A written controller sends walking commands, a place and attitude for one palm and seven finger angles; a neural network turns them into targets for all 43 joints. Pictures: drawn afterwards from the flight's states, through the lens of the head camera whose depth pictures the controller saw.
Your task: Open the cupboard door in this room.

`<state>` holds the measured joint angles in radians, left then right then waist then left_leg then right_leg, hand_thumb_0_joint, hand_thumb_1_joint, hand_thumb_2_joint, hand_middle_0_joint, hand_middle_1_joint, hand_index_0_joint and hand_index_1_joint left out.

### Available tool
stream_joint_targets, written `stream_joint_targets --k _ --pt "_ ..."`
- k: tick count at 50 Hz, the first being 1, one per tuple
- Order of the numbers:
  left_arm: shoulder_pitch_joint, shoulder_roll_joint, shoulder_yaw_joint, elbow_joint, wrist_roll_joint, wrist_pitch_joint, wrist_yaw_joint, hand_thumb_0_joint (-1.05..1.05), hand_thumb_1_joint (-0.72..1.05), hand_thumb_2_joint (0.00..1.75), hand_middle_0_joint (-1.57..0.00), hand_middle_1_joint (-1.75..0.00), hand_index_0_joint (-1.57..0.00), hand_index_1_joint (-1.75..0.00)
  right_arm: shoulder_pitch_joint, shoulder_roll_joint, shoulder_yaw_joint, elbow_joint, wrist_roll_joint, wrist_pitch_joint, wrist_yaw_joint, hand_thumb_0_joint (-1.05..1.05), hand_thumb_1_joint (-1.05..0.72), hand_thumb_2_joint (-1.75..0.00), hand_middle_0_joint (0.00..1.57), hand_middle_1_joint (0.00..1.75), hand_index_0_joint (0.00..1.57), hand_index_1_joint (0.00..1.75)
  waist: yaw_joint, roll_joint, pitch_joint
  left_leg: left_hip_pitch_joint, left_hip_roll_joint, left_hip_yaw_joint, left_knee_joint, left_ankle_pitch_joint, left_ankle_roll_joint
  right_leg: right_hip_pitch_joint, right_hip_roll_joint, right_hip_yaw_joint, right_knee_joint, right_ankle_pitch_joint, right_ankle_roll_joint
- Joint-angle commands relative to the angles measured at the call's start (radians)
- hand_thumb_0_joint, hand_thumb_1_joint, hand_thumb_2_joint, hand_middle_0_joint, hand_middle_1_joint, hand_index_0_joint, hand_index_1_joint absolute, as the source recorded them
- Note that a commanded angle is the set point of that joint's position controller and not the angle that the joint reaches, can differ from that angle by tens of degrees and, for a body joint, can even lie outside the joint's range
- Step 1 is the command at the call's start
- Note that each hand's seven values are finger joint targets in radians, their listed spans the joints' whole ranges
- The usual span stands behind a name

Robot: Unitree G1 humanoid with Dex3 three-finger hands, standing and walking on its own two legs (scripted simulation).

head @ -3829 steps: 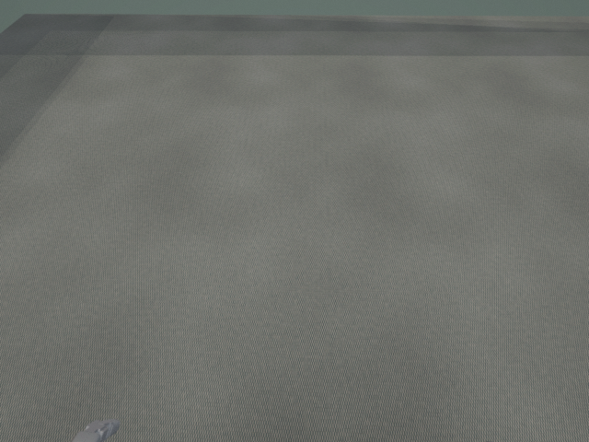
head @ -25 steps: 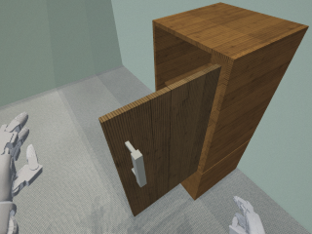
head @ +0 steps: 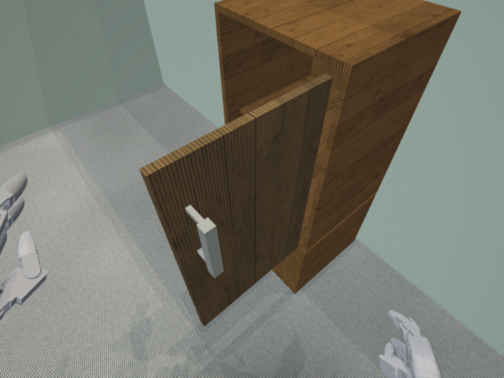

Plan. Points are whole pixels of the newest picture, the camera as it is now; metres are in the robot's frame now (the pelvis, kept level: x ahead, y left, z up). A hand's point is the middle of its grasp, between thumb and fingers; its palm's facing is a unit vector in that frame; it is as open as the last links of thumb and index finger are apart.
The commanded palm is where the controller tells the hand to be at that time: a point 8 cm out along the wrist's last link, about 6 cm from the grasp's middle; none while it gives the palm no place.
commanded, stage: step back with the hand held close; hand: left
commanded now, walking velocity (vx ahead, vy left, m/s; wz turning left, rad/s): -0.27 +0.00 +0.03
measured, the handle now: (204, 242) +0.32 +0.10 +0.03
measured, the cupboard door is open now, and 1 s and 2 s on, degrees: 91 91 91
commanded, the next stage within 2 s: stop stepping back and stand still in 0.82 s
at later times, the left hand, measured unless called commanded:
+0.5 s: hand out of the picture +0.13 +0.28 +0.16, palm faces +0.49 -0.75 -0.45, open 7.4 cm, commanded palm +0.05 +0.32 +0.18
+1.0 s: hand out of the picture +0.06 +0.21 +0.16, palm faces +0.24 -0.80 -0.55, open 7.4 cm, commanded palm +0.00 +0.27 +0.18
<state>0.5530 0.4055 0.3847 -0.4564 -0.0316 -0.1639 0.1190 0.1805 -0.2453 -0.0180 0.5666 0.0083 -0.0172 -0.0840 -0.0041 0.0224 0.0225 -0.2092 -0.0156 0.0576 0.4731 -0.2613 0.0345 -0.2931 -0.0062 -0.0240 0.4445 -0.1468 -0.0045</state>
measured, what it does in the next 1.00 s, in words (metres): walks backwards: right foot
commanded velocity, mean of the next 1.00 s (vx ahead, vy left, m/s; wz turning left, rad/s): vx -0.28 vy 0.01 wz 0.00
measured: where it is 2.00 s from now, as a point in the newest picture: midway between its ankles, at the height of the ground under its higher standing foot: outside the picture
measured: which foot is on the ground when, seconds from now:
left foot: down 0.00-0.92, up 0.94-1.00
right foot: down 0.00-0.54, up 0.56-0.84, down 0.86-1.00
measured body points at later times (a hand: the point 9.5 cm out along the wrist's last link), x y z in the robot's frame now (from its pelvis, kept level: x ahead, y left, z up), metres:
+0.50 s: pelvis -0.07 +0.01 -0.02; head -0.05 +0.02 +0.42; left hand +0.09 +0.31 +0.18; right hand +0.10 -0.22 -0.11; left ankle -0.01 +0.10 -0.73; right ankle +0.05 -0.12 -0.74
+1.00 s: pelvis -0.17 -0.02 +0.00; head -0.12 -0.01 +0.44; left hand +0.04 +0.25 +0.19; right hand +0.01 -0.26 -0.08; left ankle -0.08 +0.08 -0.72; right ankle -0.25 -0.13 -0.74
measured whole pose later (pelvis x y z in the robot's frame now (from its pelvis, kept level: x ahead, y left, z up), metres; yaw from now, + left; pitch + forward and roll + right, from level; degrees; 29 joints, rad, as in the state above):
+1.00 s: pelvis -0.17 -0.02 +0.00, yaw -4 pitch +4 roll -1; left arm 0.60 0.49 0.45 -0.58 -0.05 -0.24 0.11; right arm 0.11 -0.18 0.02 0.60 0.01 -0.06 -0.06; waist 0.00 -0.02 0.02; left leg -0.52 0.03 0.04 0.65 -0.26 0.00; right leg -0.17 0.05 0.02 0.45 -0.34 -0.02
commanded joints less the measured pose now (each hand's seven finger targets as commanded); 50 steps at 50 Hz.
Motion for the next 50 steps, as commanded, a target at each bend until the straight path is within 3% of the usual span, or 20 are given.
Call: stream_joint_targets --k 1,10,14,16,20,22,25,26,27,28,30,31,32,36,41,43,45,46,48,50 --pt "-0.011 0.201 0.189 -0.231 -0.001 -0.071 0.041 0.0 0.9 0.9 -0.2 -0.3 -0.2 -0.3 -0.094 -0.104 -0.041 -0.173 0.002 -0.053 -0.012 0.0 -0.9 -0.9 0.2 0.3 0.2 0.3 0.019 0.017 -0.172 -0.168 0.103 -0.112 -0.087 0.148 0.01 0.234 -0.072 0.102 0.052 0.266 -0.004" --pt "-0.073 0.17 0.172 -0.241 0.034 -0.101 0.057 0.0 0.9 0.9 -0.2 -0.3 -0.2 -0.3 -0.06 -0.124 -0.04 -0.182 0.002 -0.089 -0.014 0.0 -0.9 -0.9 0.2 0.3 0.2 0.3 0.006 0.064 -0.052 -0.483 0.149 -0.182 -0.158 -0.375 0.074 0.227 -0.043 0.129 0.144 -0.078 0.008" --pt "-0.108 0.169 0.195 -0.237 0.055 -0.121 0.057 0.0 0.9 0.9 -0.2 -0.3 -0.2 -0.3 -0.053 -0.123 -0.045 -0.183 -0.003 -0.107 -0.018 0.0 -0.9 -0.9 0.2 0.3 0.2 0.3 0.012 0.119 -0.051 -0.64 0.211 -0.244 -0.216 -0.457 0.106 0.345 0.01 0.09 0.329 0.017 0.024" --pt "-0.108 0.182 0.213 -0.224 0.055 -0.13 0.053 0.0 0.9 0.9 -0.2 -0.3 -0.2 -0.3 -0.045 -0.116 -0.049 -0.18 -0.002 -0.112 -0.016 0.0 -0.9 -0.9 0.2 0.3 0.2 0.3 0.011 0.064 -0.062 -0.644 0.183 -0.226 -0.15 -0.437 0.099 0.347 -0.005 0.131 0.308 0.054 0.014" --pt "-0.133 0.174 0.185 -0.242 0.035 -0.13 0.047 0.0 0.9 0.9 -0.2 -0.3 -0.2 -0.3 -0.025 -0.104 -0.048 -0.159 -0.008 -0.114 -0.001 0.0 -0.9 -0.9 0.2 0.3 0.2 0.3 -0.009 -0.129 -0.042 -0.392 0.051 -0.131 0.134 -0.366 0.033 0.0 -0.145 0.348 -0.012 -0.22 -0.058" --pt "-0.122 0.179 0.176 -0.258 0.021 -0.13 0.056 0.0 0.9 0.9 -0.2 -0.3 -0.2 -0.3 -0.03 -0.083 -0.036 -0.133 -0.009 -0.109 0.009 0.0 -0.9 -0.9 0.2 0.3 0.2 0.3 -0.015 -0.166 -0.076 -0.192 0.031 -0.113 0.228 -0.241 0.008 -0.163 -0.203 0.352 -0.093 -0.287 -0.091" --pt "-0.081 0.198 0.204 -0.292 0.015 -0.137 0.068 0.0 0.9 0.9 -0.2 -0.3 -0.2 -0.3 -0.046 -0.095 -0.036 -0.139 -0.006 -0.102 0.005 0.0 -0.9 -0.9 0.2 0.3 0.2 0.3 -0.014 -0.049 -0.093 -0.196 0.076 -0.164 0.067 -0.27 0.027 -0.156 -0.131 0.24 0.006 -0.266 -0.049" --pt "-0.063 0.198 0.217 -0.301 0.019 -0.142 0.07 0.0 0.9 0.9 -0.2 -0.3 -0.2 -0.3 -0.056 -0.111 -0.04 -0.148 -0.008 -0.104 -0.002 0.0 -0.9 -0.9 0.2 0.3 0.2 0.3 -0.011 0.092 -0.084 -0.304 0.141 -0.237 -0.072 -0.354 0.055 -0.074 -0.065 0.183 0.133 -0.246 -0.02" --pt "-0.062 0.185 0.236 -0.325 0.03 -0.152 0.072 0.0 0.9 0.9 -0.2 -0.3 -0.2 -0.3 -0.059 -0.125 -0.043 -0.155 -0.011 -0.113 -0.005 0.0 -0.9 -0.9 0.2 0.3 0.2 0.3 -0.005 0.266 -0.099 -0.498 0.275 -0.376 -0.26 -0.501 0.108 0.109 0.034 0.084 0.407 -0.162 0.019" --pt "-0.084 0.195 0.249 -0.336 0.035 -0.157 0.074 0.0 0.9 0.9 -0.2 -0.3 -0.2 -0.3 -0.058 -0.1 -0.047 -0.152 -0.021 -0.128 -0.009 0.0 -0.9 -0.9 0.2 0.3 0.2 0.3 -0.002 0.285 -0.11 -0.557 0.367 -0.457 -0.346 -0.456 0.149 0.156 0.076 0.06 0.625 -0.202 0.034" --pt "-0.062 0.186 0.244 -0.277 0.022 -0.158 0.07 0.0 0.9 0.9 -0.2 -0.3 -0.2 -0.3 -0.044 -0.087 -0.068 -0.118 -0.017 -0.154 0.002 0.0 -0.9 -0.9 0.2 0.3 0.2 0.3 -0.004 0.103 -0.12 -0.385 0.377 -0.392 -0.263 -0.255 0.161 0.009 0.072 0.108 0.724 -0.311 0.025" --pt "-0.048 0.177 0.235 -0.261 0.01 -0.153 0.07 0.0 0.9 0.9 -0.2 -0.3 -0.2 -0.3 -0.047 -0.084 -0.067 -0.115 -0.02 -0.164 0.003 0.0 -0.9 -0.9 0.2 0.3 0.2 0.3 0.0 0.082 -0.121 -0.284 0.358 -0.358 -0.217 -0.135 0.157 -0.056 0.057 0.101 0.659 -0.329 0.026" --pt "-0.049 0.141 0.193 -0.268 0.004 -0.153 0.07 0.0 0.9 0.9 -0.2 -0.3 -0.2 -0.3 -0.043 -0.077 -0.06 -0.095 -0.023 -0.175 0.008 0.0 -0.9 -0.9 0.2 0.3 0.2 0.3 -0.001 0.085 -0.112 -0.174 0.334 -0.322 -0.196 0.009 0.144 -0.117 0.043 0.079 0.575 -0.361 0.025" --pt "-0.095 0.109 0.109 -0.285 -0.001 -0.134 0.062 0.0 0.9 0.9 -0.2 -0.3 -0.2 -0.3 -0.039 -0.081 -0.048 -0.045 -0.027 -0.195 0.022 0.0 -0.9 -0.9 0.2 0.3 0.2 0.3 -0.003 0.214 -0.177 0.071 0.303 -0.252 -0.205 0.244 0.095 -0.086 0.045 0.02 0.275 -0.374 0.022" --pt "-0.039 0.195 0.173 -0.296 -0.021 -0.127 0.033 0.0 0.9 0.9 -0.2 -0.3 -0.2 -0.3 -0.079 -0.087 -0.042 -0.055 -0.032 -0.16 0.031 0.0 -0.9 -0.9 0.2 0.3 0.2 0.3 0.029 0.167 -0.273 0.164 0.234 -0.147 -0.12 0.475 0.025 0.058 0.043 -0.009 -0.116 -0.1 0.002" --pt "-0.02 0.25 0.222 -0.325 -0.036 -0.141 0.02 0.0 0.9 0.9 -0.2 -0.3 -0.2 -0.3 -0.11 -0.076 -0.031 -0.089 -0.026 -0.132 0.03 0.0 -0.9 -0.9 0.2 0.3 0.2 0.3 0.027 0.037 -0.278 0.146 0.156 -0.031 -0.022 0.412 -0.02 0.061 -0.032 0.04 -0.14 0.184 -0.004" --pt "-0.006 0.262 0.24 -0.308 -0.041 -0.144 0.022 0.0 0.9 0.9 -0.2 -0.3 -0.2 -0.3 -0.127 -0.043 -0.024 -0.117 -0.005 -0.11 0.021 0.0 -0.9 -0.9 0.2 0.3 0.2 0.3 0.027 -0.167 -0.271 0.057 0.051 0.048 0.138 0.131 -0.048 0.038 -0.153 0.109 -0.121 0.53 0.01" --pt "0.008 0.287 0.26 -0.305 -0.041 -0.139 0.024 0.0 0.9 0.9 -0.2 -0.3 -0.2 -0.3 -0.148 -0.053 -0.027 -0.135 0.014 -0.11 0.017 0.0 -0.9 -0.9 0.2 0.3 0.2 0.3 0.038 -0.272 -0.257 -0.075 0.015 0.018 0.264 -0.053 -0.046 0.076 -0.209 0.137 -0.09 0.706 0.017" --pt "0.13 0.267 0.277 -0.234 -0.026 -0.099 0.027 0.0 0.9 0.9 -0.2 -0.3 -0.2 -0.3 -0.129 -0.034 -0.008 -0.144 0.009 -0.089 0.012 0.0 -0.9 -0.9 0.2 0.3 0.2 0.3 0.025 -0.203 -0.237 -0.275 0.018 -0.032 0.31 -0.102 -0.035 0.221 -0.244 0.15 0.012 0.822 -0.056" --pt "0.107 0.224 0.241 -0.233 -0.027 -0.08 0.036 0.0 0.9 0.9 -0.2 -0.3 -0.2 -0.3 -0.112 -0.044 0.007 -0.136 0.004 -0.083 0.002 0.0 -0.9 -0.9 0.2 0.3 0.2 0.3 0.001 -0.076 -0.197 -0.2 0.018 -0.02 0.172 0.009 -0.033 0.2 -0.202 0.134 0.025 0.714 -0.07"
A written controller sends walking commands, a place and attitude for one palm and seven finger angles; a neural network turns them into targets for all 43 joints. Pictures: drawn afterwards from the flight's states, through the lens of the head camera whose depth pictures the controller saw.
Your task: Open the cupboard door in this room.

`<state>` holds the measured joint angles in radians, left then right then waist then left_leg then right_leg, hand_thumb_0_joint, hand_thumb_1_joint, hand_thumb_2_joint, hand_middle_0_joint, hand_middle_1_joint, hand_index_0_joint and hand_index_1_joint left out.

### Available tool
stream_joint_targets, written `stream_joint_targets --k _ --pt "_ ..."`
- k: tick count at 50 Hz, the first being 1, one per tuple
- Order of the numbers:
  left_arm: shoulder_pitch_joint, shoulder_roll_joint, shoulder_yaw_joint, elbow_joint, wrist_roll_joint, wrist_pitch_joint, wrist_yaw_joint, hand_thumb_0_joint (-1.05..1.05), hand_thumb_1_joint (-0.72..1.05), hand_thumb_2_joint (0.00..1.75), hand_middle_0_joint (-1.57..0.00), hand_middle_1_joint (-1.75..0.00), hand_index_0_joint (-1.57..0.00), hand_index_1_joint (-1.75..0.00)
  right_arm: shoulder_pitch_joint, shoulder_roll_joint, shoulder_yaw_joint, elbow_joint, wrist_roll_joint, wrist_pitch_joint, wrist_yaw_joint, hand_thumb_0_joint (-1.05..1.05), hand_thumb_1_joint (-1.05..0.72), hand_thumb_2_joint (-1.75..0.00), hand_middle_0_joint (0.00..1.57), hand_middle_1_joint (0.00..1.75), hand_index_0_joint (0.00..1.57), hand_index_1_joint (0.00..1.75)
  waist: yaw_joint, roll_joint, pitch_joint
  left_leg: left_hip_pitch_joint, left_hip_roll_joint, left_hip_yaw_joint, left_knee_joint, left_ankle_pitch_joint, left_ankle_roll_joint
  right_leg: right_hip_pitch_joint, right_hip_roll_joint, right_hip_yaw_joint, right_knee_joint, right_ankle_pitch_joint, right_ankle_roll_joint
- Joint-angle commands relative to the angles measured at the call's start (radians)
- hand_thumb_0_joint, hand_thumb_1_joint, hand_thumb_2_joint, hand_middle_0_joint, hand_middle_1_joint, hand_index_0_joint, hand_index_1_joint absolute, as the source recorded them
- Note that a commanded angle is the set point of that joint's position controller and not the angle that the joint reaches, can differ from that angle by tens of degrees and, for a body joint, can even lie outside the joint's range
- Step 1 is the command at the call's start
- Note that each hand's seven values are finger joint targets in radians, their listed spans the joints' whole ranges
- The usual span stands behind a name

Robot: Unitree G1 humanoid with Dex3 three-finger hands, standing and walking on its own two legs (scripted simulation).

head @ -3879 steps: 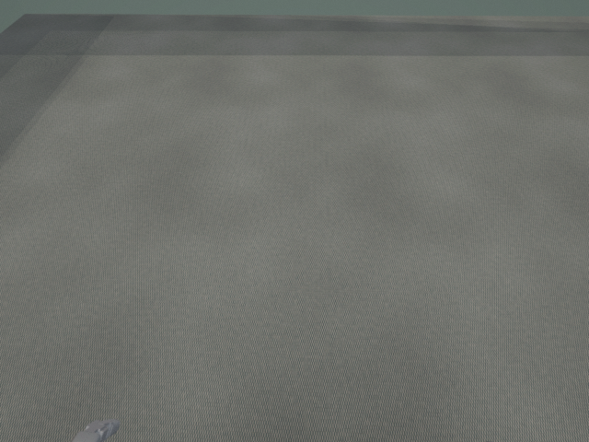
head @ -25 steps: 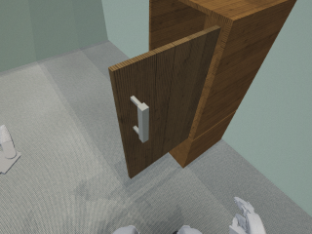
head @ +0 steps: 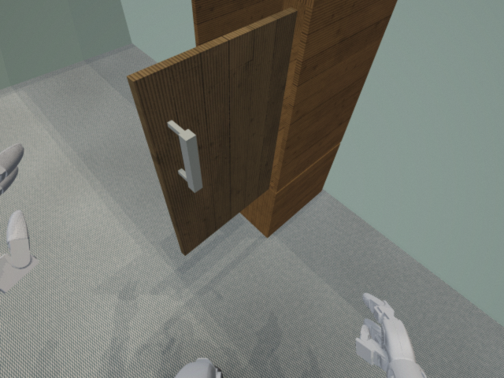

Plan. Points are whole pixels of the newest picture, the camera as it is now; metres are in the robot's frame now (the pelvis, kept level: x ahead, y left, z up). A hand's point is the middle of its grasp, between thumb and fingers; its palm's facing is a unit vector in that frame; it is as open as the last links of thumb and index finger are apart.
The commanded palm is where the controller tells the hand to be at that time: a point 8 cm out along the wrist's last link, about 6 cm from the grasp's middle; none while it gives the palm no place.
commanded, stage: stop stepping back and stand still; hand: left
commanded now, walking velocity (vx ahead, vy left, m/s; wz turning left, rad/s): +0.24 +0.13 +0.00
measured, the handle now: (185, 157) +0.48 +0.16 +0.03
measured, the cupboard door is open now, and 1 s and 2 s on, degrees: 91 91 91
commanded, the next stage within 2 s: let the arm hang, fingers relaxed in 0.70 s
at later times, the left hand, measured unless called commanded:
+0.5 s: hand out of the picture +0.11 +0.29 +0.17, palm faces +0.52 -0.76 -0.38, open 7.4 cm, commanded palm +0.04 +0.32 +0.18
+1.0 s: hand out of the picture +0.07 +0.24 -0.11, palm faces +0.16 -0.94 -0.29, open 7.4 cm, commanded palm none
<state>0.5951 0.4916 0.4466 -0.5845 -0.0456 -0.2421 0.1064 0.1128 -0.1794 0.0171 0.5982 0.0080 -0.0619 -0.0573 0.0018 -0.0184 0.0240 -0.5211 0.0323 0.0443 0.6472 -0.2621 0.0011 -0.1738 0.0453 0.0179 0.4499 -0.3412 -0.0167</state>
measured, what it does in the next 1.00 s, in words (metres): steps on the spot: left foot, then left foot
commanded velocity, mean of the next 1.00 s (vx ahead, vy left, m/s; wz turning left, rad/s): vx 0.10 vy -0.01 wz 0.00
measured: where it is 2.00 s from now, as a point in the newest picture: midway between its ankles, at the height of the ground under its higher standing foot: outside the picture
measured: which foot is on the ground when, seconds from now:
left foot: up 0.00-0.04, down 0.06-0.30, up 0.32-0.48, down 0.50-1.00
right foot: down 0.00-1.00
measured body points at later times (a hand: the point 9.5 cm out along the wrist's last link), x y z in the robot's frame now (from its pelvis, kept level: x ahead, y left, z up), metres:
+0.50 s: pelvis -0.08 +0.01 -0.01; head -0.10 +0.02 +0.44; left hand +0.08 +0.32 +0.19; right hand +0.06 -0.23 -0.09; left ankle -0.06 +0.13 -0.74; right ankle -0.07 -0.11 -0.73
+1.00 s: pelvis -0.08 +0.02 -0.01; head -0.07 +0.01 +0.44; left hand +0.06 +0.29 -0.09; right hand +0.06 -0.22 -0.14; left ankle -0.06 +0.13 -0.74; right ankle -0.07 -0.08 -0.73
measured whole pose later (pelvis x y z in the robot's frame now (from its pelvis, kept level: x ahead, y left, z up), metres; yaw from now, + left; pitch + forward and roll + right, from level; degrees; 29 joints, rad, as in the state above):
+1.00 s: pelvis -0.08 +0.02 -0.01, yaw +6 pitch -1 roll +0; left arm 0.23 0.21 0.08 0.57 0.03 0.05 0.03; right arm 0.20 -0.25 -0.02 0.84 -0.04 0.01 0.00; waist -0.03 0.03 0.01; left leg -0.34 0.01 0.06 0.66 -0.30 0.03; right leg -0.28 -0.04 -0.13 0.67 -0.37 -0.01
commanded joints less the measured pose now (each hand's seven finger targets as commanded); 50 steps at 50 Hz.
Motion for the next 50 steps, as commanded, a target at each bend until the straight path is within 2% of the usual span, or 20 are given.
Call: stream_joint_targets --k 1,5,8,10,12,13,15,17,22,25,27,29,33,37,39,40,41,45,47,50 --pt "0.024 0.138 0.17 -0.12 -0.021 0.003 0.053 0.0 0.9 0.9 -0.2 -0.3 -0.2 -0.3 -0.04 -0.132 -0.033 -0.162 0.004 -0.042 -0.032 0.0 -0.9 -0.9 0.2 0.3 0.2 0.3 -0.016 -0.014 -0.196 0.199 -0.027 -0.004 -0.101 0.121 0.006 0.052 -0.229 0.061 0.032 0.833 -0.031" --pt "0.01 0.123 0.117 -0.102 -0.007 0.01 0.067 0.0 0.9 0.9 -0.2 -0.3 -0.2 -0.3 0.019 -0.177 -0.06 -0.161 0.008 -0.068 -0.041 0.0 -0.9 -0.9 0.2 0.3 0.2 0.3 -0.004 0.145 -0.243 0.5 0.11 -0.132 -0.204 0.658 0.067 -0.099 -0.061 -0.005 0.085 0.298 0.058" --pt "-0.064 0.11 0.089 -0.156 0.004 0.002 0.066 0.0 0.9 0.9 -0.2 -0.3 -0.2 -0.3 0.003 -0.178 -0.057 -0.148 -0.014 -0.107 -0.034 0.0 -0.9 -0.9 0.2 0.3 0.2 0.3 0.002 0.232 -0.144 0.248 0.182 -0.289 -0.435 0.075 0.094 -0.02 -0.024 -0.017 0.188 -0.127 0.031" --pt "-0.065 0.108 0.1 -0.149 0.013 0.002 0.074 0.0 0.9 0.9 -0.2 -0.3 -0.2 -0.3 -0.005 -0.171 -0.056 -0.153 -0.013 -0.113 -0.034 0.0 -0.9 -0.9 0.2 0.3 0.2 0.3 0.002 0.223 -0.074 0.081 0.14 -0.251 -0.508 -0.318 0.073 0.074 -0.021 -0.05 0.085 -0.09 0.006" --pt "-0.049 0.12 0.118 -0.134 0.015 -0.002 0.071 0.0 0.9 0.9 -0.2 -0.3 -0.2 -0.3 -0.012 -0.166 -0.059 -0.16 -0.02 -0.102 -0.034 0.0 -0.9 -0.9 0.2 0.3 0.2 0.3 -0.007 0.167 -0.063 0.034 0.058 -0.172 -0.421 -0.33 0.019 0.104 -0.038 -0.043 -0.042 -0.102 -0.016" --pt "-0.025 0.119 0.12 -0.102 0.015 0.0 0.068 0.0 0.9 0.9 -0.2 -0.3 -0.2 -0.3 -0.009 -0.161 -0.064 -0.16 -0.021 -0.093 -0.033 0.0 -0.9 -0.9 0.2 0.3 0.2 0.3 -0.006 0.075 -0.062 0.077 0.005 -0.109 -0.292 -0.285 0.0 0.015 -0.084 0.028 -0.13 -0.23 -0.043" --pt "-0.047 0.127 0.123 -0.125 0.007 -0.006 0.068 0.0 0.9 0.9 -0.2 -0.3 -0.2 -0.3 0.011 -0.158 -0.081 -0.131 -0.021 -0.075 -0.032 0.0 -0.9 -0.9 0.2 0.3 0.2 0.3 -0.004 -0.186 -0.036 0.154 -0.054 -0.061 0.233 -0.099 -0.018 -0.263 -0.346 0.396 -0.326 -0.47 -0.18" --pt "-0.146 0.104 0.098 -0.099 0.007 -0.013 0.076 0.0 0.9 0.9 -0.2 -0.3 -0.2 -0.3 0.032 -0.159 -0.067 -0.102 -0.026 -0.082 -0.028 0.0 -0.9 -0.9 0.2 0.3 0.2 0.3 -0.024 -0.099 -0.016 0.017 0.002 -0.088 0.373 -0.123 -0.008 -0.207 -0.377 0.359 -0.274 -0.328 -0.194" --pt "-0.245 0.078 0.04 -0.013 0.035 -0.014 0.083 0.0 0.9 0.9 -0.2 -0.3 -0.2 -0.3 0.026 -0.142 -0.053 -0.09 -0.021 -0.111 -0.062 0.0 -0.9 -0.9 0.2 0.3 0.2 0.3 -0.02 -0.007 0.004 0.31 -0.009 0.041 -0.102 -0.107 0.026 -0.276 -0.228 0.125 -0.141 -0.328 -0.101" --pt "-0.221 0.082 0.071 -0.106 0.029 -0.03 0.089 0.0 0.9 0.9 -0.2 -0.3 -0.2 -0.3 0.04 -0.173 -0.054 -0.121 -0.015 -0.129 -0.056 0.0 -0.9 -0.9 0.2 0.3 0.2 0.3 -0.012 0.266 -0.032 0.351 0.219 -0.348 -0.351 -0.179 0.134 -0.284 -0.036 -0.046 0.244 -0.08 0.007" --pt "-0.194 0.121 0.114 -0.103 0.036 -0.036 0.082 0.0 0.9 0.9 -0.2 -0.3 -0.2 -0.3 0.039 -0.128 -0.048 -0.095 -0.026 -0.139 -0.045 0.0 -0.9 -0.9 0.2 0.3 0.2 0.3 -0.029 0.26 -0.027 0.226 0.3 -0.515 -0.513 -0.419 0.193 -0.277 -0.04 -0.027 0.487 -0.176 0.019" --pt "-0.159 0.105 0.105 -0.098 0.039 -0.034 0.08 0.0 0.9 0.9 -0.2 -0.3 -0.2 -0.3 0.032 -0.128 -0.048 -0.083 -0.028 -0.152 -0.031 0.0 -0.9 -0.9 0.2 0.3 0.2 0.3 -0.019 0.161 0.0 0.205 0.282 -0.409 -0.456 -0.257 0.191 -0.242 -0.081 -0.008 0.401 -0.129 0.019" --pt "-0.073 0.078 0.089 -0.096 0.032 -0.015 0.074 0.0 0.9 0.9 -0.2 -0.3 -0.2 -0.3 0.029 -0.147 -0.046 -0.093 -0.023 -0.144 -0.02 0.0 -0.9 -0.9 0.2 0.3 0.2 0.3 -0.008 0.217 -0.062 0.12 0.163 -0.146 -0.332 -0.175 0.089 0.048 -0.035 -0.112 0.06 -0.005 0.014" --pt "-0.131 0.109 0.104 -0.043 0.014 0.0 0.066 0.0 0.9 0.9 -0.2 -0.3 -0.2 -0.3 0.042 -0.124 -0.059 -0.089 -0.013 -0.118 -0.013 0.0 -0.9 -0.9 0.2 0.3 0.2 0.3 -0.002 -0.158 -0.072 0.022 -0.018 -0.016 0.219 -0.18 -0.001 -0.012 -0.348 0.403 -0.231 -0.108 -0.157" --pt "-0.119 0.101 0.114 -0.027 0.016 -0.012 0.071 0.0 0.9 0.9 -0.2 -0.3 -0.2 -0.3 0.05 -0.123 -0.052 -0.084 -0.01 -0.116 -0.011 0.0 -0.9 -0.9 0.2 0.3 0.2 0.3 -0.013 -0.109 -0.079 0.008 0.013 -0.052 0.245 -0.153 -0.005 0.045 -0.344 0.287 -0.153 0.195 -0.172" --pt "-0.187 -0.14 -0.273 0.675 0.115 0.161 -0.054 0.0 0.9 0.9 -0.2 -0.3 -0.2 -0.3 0.036 -0.198 -0.097 0.132 -0.026 -0.109 0.083 0.0 -0.9 -0.9 0.2 0.3 0.2 0.3 -0.042 -0.031 -0.051 -0.1 0.067 -0.036 0.32 -0.206 0.005 0.008 -0.405 0.073 0.042 0.659 -0.17" --pt "-0.167 -0.169 -0.286 0.702 0.103 0.223 -0.078 0.0 0.9 0.9 -0.2 -0.3 -0.2 -0.3 0.102 -0.138 -0.098 0.111 -0.013 -0.057 0.074 0.0 -0.9 -0.9 0.2 0.3 0.2 0.3 -0.039 -0.047 -0.111 0.006 0.02 -0.05 0.226 -0.21 -0.001 0.026 -0.327 0.09 0.078 0.705 -0.173" --pt "-0.25 -0.18 -0.341 0.915 0.08 0.24 -0.09 0.0 0.9 0.9 -0.2 -0.3 -0.2 -0.3 0.151 -0.13 -0.064 0.101 -0.038 0.043 0.066 0.0 -0.9 -0.9 0.2 0.3 0.2 0.3 -0.028 -0.268 -0.047 0.204 -0.002 -0.018 -0.054 0.095 0.02 -0.065 -0.242 -0.037 0.102 0.608 -0.072" --pt "-0.251 -0.194 -0.368 1.035 0.076 0.243 -0.09 0.0 0.9 0.9 -0.2 -0.3 -0.2 -0.3 0.119 -0.188 -0.064 0.13 -0.057 0.043 0.063 0.0 -0.9 -0.9 0.2 0.3 0.2 0.3 -0.003 -0.071 -0.101 0.294 0.125 -0.157 -0.106 0.431 0.076 -0.113 -0.166 -0.055 0.147 0.332 -0.01" --pt "-0.326 -0.176 -0.38 1.224 0.067 0.253 -0.087 0.0 0.9 0.9 -0.2 -0.3 -0.2 -0.3 0.076 -0.186 -0.037 0.209 -0.052 0.049 0.049 0.0 -0.9 -0.9 0.2 0.3 0.2 0.3 0.0 0.156 -0.043 0.198 0.152 -0.208 -0.235 0.375 0.096 -0.022 -0.115 -0.066 0.1 0.091 0.007"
